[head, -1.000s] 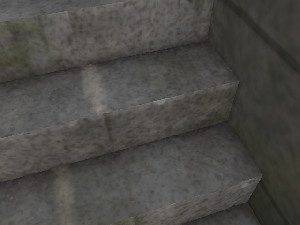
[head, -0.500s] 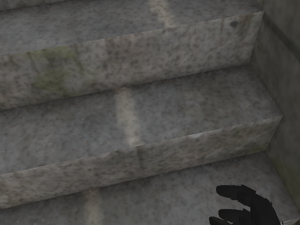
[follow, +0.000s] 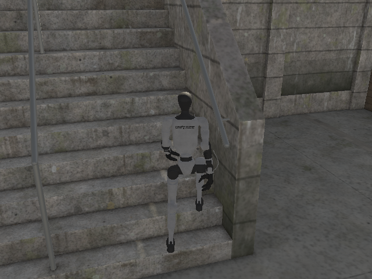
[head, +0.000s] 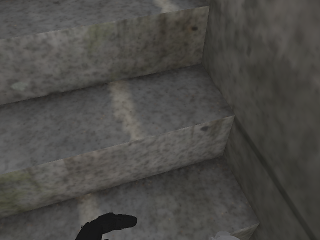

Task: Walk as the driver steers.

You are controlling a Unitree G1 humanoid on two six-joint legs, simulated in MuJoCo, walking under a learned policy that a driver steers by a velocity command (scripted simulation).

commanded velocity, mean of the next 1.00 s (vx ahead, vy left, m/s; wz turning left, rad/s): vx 0.50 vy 0.00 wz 0.50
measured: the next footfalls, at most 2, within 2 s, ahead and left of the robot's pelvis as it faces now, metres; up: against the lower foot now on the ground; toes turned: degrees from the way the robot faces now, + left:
left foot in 0.68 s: +0.37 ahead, +0.24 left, +0.41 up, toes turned +21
right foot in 1.18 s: +0.62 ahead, +0.18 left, +0.62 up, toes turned +39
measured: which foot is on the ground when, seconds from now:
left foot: down 0.00-0.02, up 0.04-0.66, down 0.68-1.00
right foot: down 0.00-0.74, up 0.76-1.00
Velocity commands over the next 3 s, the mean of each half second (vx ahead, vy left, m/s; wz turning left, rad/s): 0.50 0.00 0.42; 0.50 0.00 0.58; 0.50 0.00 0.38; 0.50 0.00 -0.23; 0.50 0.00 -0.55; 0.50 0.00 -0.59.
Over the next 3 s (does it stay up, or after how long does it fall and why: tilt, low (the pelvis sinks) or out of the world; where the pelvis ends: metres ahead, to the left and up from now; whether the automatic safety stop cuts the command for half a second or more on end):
stays up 1.11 0.78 1.15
